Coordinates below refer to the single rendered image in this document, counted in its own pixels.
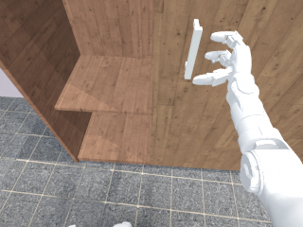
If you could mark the robot right forearm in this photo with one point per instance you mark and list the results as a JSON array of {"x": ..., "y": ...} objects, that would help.
[{"x": 251, "y": 122}]

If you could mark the wardrobe door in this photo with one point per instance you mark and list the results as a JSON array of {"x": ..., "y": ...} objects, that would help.
[{"x": 191, "y": 124}]

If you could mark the right robot hand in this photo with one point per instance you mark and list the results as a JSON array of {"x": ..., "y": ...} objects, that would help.
[{"x": 240, "y": 60}]

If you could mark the handle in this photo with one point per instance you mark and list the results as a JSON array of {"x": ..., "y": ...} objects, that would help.
[{"x": 194, "y": 45}]

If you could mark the right robot upper arm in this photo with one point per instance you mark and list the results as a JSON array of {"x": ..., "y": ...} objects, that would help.
[{"x": 275, "y": 176}]

